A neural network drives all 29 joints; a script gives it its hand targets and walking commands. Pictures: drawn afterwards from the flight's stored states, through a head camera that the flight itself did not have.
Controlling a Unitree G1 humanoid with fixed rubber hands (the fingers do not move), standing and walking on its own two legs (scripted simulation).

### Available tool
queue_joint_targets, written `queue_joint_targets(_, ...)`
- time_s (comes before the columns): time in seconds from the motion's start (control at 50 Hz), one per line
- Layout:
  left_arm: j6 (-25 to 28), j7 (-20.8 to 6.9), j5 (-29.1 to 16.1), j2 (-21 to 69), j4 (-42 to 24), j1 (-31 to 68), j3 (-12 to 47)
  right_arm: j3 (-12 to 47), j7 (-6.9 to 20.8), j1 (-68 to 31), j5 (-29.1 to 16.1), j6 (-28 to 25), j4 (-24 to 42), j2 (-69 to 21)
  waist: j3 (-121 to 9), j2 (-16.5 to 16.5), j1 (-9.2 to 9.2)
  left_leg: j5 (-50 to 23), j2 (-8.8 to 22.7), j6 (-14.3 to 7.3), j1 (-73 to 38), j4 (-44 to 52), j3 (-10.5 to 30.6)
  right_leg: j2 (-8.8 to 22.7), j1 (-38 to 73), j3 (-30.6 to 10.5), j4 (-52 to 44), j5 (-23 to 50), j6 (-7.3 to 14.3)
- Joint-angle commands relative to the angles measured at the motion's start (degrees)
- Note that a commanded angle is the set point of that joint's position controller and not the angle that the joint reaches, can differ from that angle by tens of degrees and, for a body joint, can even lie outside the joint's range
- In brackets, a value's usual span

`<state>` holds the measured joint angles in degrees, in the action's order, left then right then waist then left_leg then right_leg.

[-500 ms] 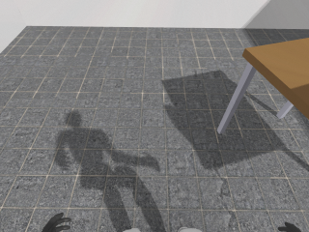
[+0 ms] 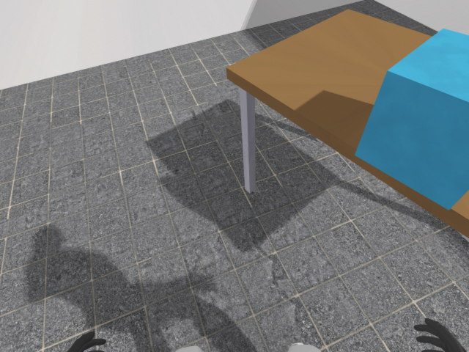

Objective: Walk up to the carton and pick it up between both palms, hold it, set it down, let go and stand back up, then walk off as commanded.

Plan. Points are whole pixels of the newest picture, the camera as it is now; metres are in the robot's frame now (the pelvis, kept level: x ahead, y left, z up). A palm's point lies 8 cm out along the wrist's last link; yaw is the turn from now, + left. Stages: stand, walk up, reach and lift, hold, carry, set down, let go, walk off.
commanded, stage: walk up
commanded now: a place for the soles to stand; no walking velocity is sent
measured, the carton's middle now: (446, 117) +0.54 -0.42 +0.06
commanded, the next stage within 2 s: none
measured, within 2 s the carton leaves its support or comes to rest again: neither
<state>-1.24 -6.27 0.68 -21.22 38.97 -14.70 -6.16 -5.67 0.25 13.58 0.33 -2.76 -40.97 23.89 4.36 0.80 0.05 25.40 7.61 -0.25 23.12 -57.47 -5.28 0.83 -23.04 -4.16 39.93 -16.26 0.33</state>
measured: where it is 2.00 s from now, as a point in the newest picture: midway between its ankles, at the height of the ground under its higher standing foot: (260, 339)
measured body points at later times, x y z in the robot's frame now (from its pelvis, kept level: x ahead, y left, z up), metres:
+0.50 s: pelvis +0.11 -0.02 +0.02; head +0.13 -0.01 +0.46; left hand +0.28 +0.24 -0.09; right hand +0.11 -0.37 -0.06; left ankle +0.09 +0.07 -0.72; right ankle +0.09 -0.22 -0.67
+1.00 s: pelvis +0.22 -0.06 +0.00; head +0.25 -0.06 +0.45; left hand +0.39 +0.20 -0.11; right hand +0.23 -0.42 -0.07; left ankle +0.32 +0.03 -0.68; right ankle +0.16 -0.21 -0.72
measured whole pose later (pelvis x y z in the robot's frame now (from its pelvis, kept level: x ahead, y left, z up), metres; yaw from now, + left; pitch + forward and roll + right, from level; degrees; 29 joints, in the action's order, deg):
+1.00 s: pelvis +0.22 -0.06 +0.00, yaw -25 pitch -1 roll -3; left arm 5.1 1.7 0.7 -21.3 38.9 -24.5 -5.2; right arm -5.4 2.3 7.8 0.3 -1.0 -40.9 23.6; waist 4.6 0.9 0.0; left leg 26.6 4.7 -0.9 31.5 -57.3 0.6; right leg -2.0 -16.9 -4.4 37.6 -19.9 -0.9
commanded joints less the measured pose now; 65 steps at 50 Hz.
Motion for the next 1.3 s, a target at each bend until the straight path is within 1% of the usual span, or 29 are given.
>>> queue_joint_targets(0.0, 1.27, 1.98, 0.05, -15.92, -4.98, -2.14, -3.82, -2.76, 0.95, 1.31, 1.52, -2.61, 3.03, 10.86, -5.78, -12.82, 1.64, 3.59, -4.90, 0.61, 9.44, 4.92, 3.96, 7.35, 13.12, -23.32, -21.02, -2.25, 13.12)
queue_joint_targets(0.1, 1.83, 1.93, 0.58, -16.06, -4.76, -4.97, -3.31, -2.52, 0.16, -0.31, 1.37, -3.22, 4.24, 10.13, -6.31, -10.87, 2.87, 3.57, -7.04, -0.86, 5.73, 15.64, 6.77, 10.55, 14.44, -30.70, -20.52, 1.70, 15.11)
queue_joint_targets(0.12, 1.90, 1.97, 0.63, -16.00, -5.31, -3.38, -3.00, -2.60, 0.00, 1.98, 1.23, -3.59, 3.72, 10.31, -7.66, -9.91, 1.46, 2.33, -6.69, -1.53, 0.53, 20.81, 8.06, 10.37, 13.80, -30.78, -18.35, 4.29, 14.54)
queue_joint_targets(0.16, 1.77, 2.14, -0.04, -13.26, -6.27, 1.16, -1.84, -3.33, -0.74, 9.04, 2.00, -4.75, 1.95, 10.50, -11.08, -4.05, -3.45, -10.48, -5.04, -3.61, -20.71, 38.19, 9.18, 4.69, 0.92, -20.53, -8.18, 3.67, 9.33)
queue_joint_targets(0.18, 1.86, 1.99, -0.43, -7.49, -6.72, -0.46, -0.47, -4.77, -1.20, 9.90, 2.94, -4.76, 1.92, 15.07, -14.76, 9.27, -3.88, -5.28, 6.52, -5.49, -33.31, 43.48, 21.29, -3.76, -10.77, -9.87, 4.47, -9.77, 4.61)
queue_joint_targets(0.2, 1.50, 2.46, 0.28, -8.04, -5.28, -2.53, -0.29, -6.23, -1.46, 9.07, 2.85, -4.33, 3.79, 18.88, -12.97, 9.80, -4.17, 7.23, 19.38, -7.78, -36.89, 45.15, 35.42, -7.63, -22.14, -1.71, 13.41, -14.35, 1.11)
queue_joint_targets(0.22, 1.34, 2.73, 1.47, -13.35, -4.75, -2.60, -1.33, -6.40, -1.36, 5.45, 2.54, -4.37, 5.85, 19.31, -10.51, 3.54, -2.60, 15.30, 23.34, -11.46, -31.51, 45.79, 37.24, -1.86, -23.76, -0.64, 19.59, -12.28, 0.70)
queue_joint_targets(0.26, 1.59, 1.98, 0.92, -14.11, -2.99, -0.75, -1.62, -5.53, -1.02, 3.45, 1.91, -4.75, 5.56, 16.48, -0.57, 0.32, -2.48, 8.17, 17.32, -5.98, -22.01, 47.50, 28.33, 0.28, -21.05, -1.74, 21.51, -6.78, 0.54)
queue_joint_targets(0.28, 1.68, 1.66, 0.97, -13.71, -2.43, -0.44, -2.01, -5.21, -0.78, 2.43, 1.66, -4.71, 4.77, 15.33, 1.22, 2.78, -2.31, 0.98, 14.26, -3.53, -20.10, 47.63, 22.48, 1.20, -18.24, -2.08, 21.65, -4.08, -0.44)
queue_joint_targets(0.34, 2.03, 1.54, -0.18, -11.82, -3.16, -0.47, -1.70, -4.36, -0.05, 5.84, 1.76, -4.03, 4.98, 13.25, -0.38, 6.30, -3.77, -24.80, 7.00, -2.68, -24.94, 40.15, 5.24, 2.05, -14.51, 3.18, 14.61, 0.11, -0.91)
queue_joint_targets(0.48, 2.61, 2.42, -0.77, -11.10, -3.84, 5.66, -0.45, -4.60, 1.56, 7.59, 2.48, -1.63, 6.16, 16.18, 0.04, 5.70, -6.69, -30.68, 11.74, -10.48, -26.86, 34.75, 2.06, 2.63, -13.66, 9.68, 2.64, -3.03, 0.55)
queue_joint_targets(0.52, 3.04, 2.79, -0.76, -11.21, -2.22, 1.19, -0.80, -4.56, 1.95, 4.26, 2.47, -0.82, 7.19, 16.33, -1.26, 7.49, -4.57, -30.07, 11.21, -10.06, -21.39, 32.34, -1.81, 1.83, -4.30, 12.08, -0.73, -1.82, 1.01)
queue_joint_targets(0.56, 3.66, 3.65, -0.61, -12.30, 0.76, -9.24, -1.80, -3.95, 2.22, 0.49, 2.05, 0.09, 8.52, 14.52, -5.04, 3.74, 1.06, -31.34, 8.09, -7.92, -14.83, 20.18, -6.69, -0.58, 12.21, 13.28, -9.50, 5.31, 2.49)
queue_joint_targets(0.58, 4.23, 4.70, -0.10, -15.34, 3.27, -17.36, -3.26, -2.78, 2.40, 0.71, 2.02, 0.38, 8.65, 11.11, -10.21, -3.83, 4.70, -29.83, 3.88, -6.75, -10.60, 5.35, -7.79, -2.78, 23.47, 10.56, -12.16, 4.89, 3.89)
queue_joint_targets(0.6, 4.47, 5.80, -0.03, -19.78, 3.35, -22.69, -4.78, -1.48, 2.55, 3.31, 1.61, 0.59, 9.06, 7.55, -12.94, -13.15, 7.43, -15.95, -0.36, -3.88, 1.19, -5.00, -6.08, 2.25, 34.00, -2.95, -15.32, -0.08, 6.37)
queue_joint_targets(0.62, 5.04, 6.83, 0.61, -23.52, 1.49, -20.98, -5.85, 0.03, 2.57, 4.50, 1.35, 0.76, 9.47, 4.41, -13.00, -22.58, 5.79, 9.73, -7.44, -0.84, 15.61, -13.19, -3.33, 15.79, 36.31, -28.94, -18.71, -2.49, 11.15)
queue_joint_targets(0.64, 4.94, 7.04, -0.47, -23.09, 0.11, -18.74, -5.29, -1.54, 2.74, 0.51, 0.96, 1.01, 10.41, 10.56, -10.80, -13.03, 6.10, 7.83, -6.98, -0.26, 18.98, -15.26, 5.80, 19.04, 30.34, -43.69, -23.56, -7.85, 16.76)
queue_joint_targets(0.68, 4.94, 7.94, -1.09, -20.12, 0.79, -14.96, -4.08, -1.46, 2.86, -3.99, 1.01, 0.45, 9.51, 11.13, -1.73, -3.96, 4.64, 4.59, -3.47, -1.66, 19.50, -12.39, 9.36, 16.42, 22.63, -34.49, -21.19, 2.40, 15.11)
queue_joint_targets(0.76, 6.71, 8.20, -0.97, -16.98, -1.21, -13.71, -3.23, -1.89, 3.15, 2.04, 1.61, 0.94, 6.49, 9.82, -3.82, -7.58, 0.96, -1.95, -2.46, -0.79, 12.02, -5.42, 7.16, 11.15, 16.86, -21.21, -17.60, 20.04, 12.38)
queue_joint_targets(0.84, 7.73, 9.06, -0.21, -18.54, -1.42, -15.35, -3.48, -2.21, 3.18, -5.79, 2.08, 1.29, 8.30, 10.04, -3.79, -5.05, 2.29, -3.78, -0.95, -0.43, 15.56, -0.68, 8.23, 11.94, 16.03, -23.46, -16.15, 16.81, 14.26)
queue_joint_targets(0.9, 7.77, 9.63, 0.23, -19.20, -1.60, -14.03, -3.36, -2.79, 2.52, -8.52, 2.05, 1.18, 7.88, 10.77, -2.24, -4.30, 2.14, -4.63, -1.37, -0.27, 13.84, 1.14, 8.81, 12.30, 11.87, -24.52, -13.28, 24.46, 14.83)
queue_joint_targets(0.98, 6.94, 10.02, 0.40, -18.42, -3.61, -6.44, -2.71, -3.25, 1.92, -4.61, 1.72, 0.62, 5.42, 9.65, -6.89, -4.50, -2.14, -9.41, -3.60, -1.82, -3.63, 15.86, 7.07, 8.56, 2.85, -17.22, -2.99, 28.71, 11.62)
queue_joint_targets(1.0, 6.40, 10.06, 0.03, -16.57, -4.43, -3.89, -1.89, -3.61, 1.52, 0.39, 2.11, 0.13, 2.92, 9.64, -8.63, -2.48, -4.98, -16.21, -5.15, -2.40, -16.10, 25.50, 6.41, 4.45, -3.72, -11.51, 4.91, 26.79, 8.00)
queue_joint_targets(1.02, 6.34, 10.07, -0.67, -11.68, -5.09, -4.86, -0.40, -4.80, 0.90, 4.51, 3.20, -0.27, 1.86, 13.53, -10.76, 9.30, -7.79, -15.19, -0.50, -2.68, -23.76, 33.69, 12.89, -1.73, -10.25, -4.78, 18.31, 16.63, 3.37)
queue_joint_targets(1.04, 5.81, 10.32, -1.14, -6.97, -4.27, -8.48, 0.85, -4.88, 0.27, 2.43, 3.67, -0.29, 2.86, 15.94, -9.86, 20.99, -5.67, -20.73, 14.00, -3.27, -26.41, 36.41, 26.26, -8.55, -20.81, -0.39, 25.12, -15.68, 1.23)
queue_joint_targets(1.06, 4.59, 10.84, -0.76, -12.61, -2.13, -11.36, 0.03, -5.03, 0.29, -0.63, 2.99, 0.16, 4.14, 16.93, -8.88, 11.96, -3.21, -10.48, 18.76, -6.84, -19.73, 38.79, 30.95, -4.98, -18.92, 0.43, 27.57, -16.76, 0.77)
queue_joint_targets(1.1, 4.38, 10.24, -0.16, -16.05, -0.29, -7.81, -1.31, -4.77, 0.77, -4.24, 2.06, 0.56, 4.89, 15.94, -1.69, 10.01, -4.12, -5.64, 15.99, -6.85, -11.55, 41.15, 28.56, -1.38, -17.46, -0.21, 31.79, -12.54, 0.75)
queue_joint_targets(1.14, 4.19, 9.21, -0.27, -15.19, 0.98, -9.53, -2.14, -3.75, 0.41, -6.35, 2.18, 0.30, 4.64, 12.27, 1.22, 9.16, -1.96, -3.09, 10.85, -5.56, -6.82, 41.36, 19.33, -0.81, -13.82, -1.01, 28.99, -7.59, 0.20)
queue_joint_targets(1.28, 3.60, 8.20, 0.05, -13.08, -1.01, -6.29, -1.19, -3.58, 0.32, 0.35, 1.93, -0.14, 4.37, 12.52, -0.82, 7.49, -4.14, -23.43, 10.22, -5.74, -18.16, 35.59, 10.03, -0.11, -15.59, 2.56, 17.96, -2.99, -1.30)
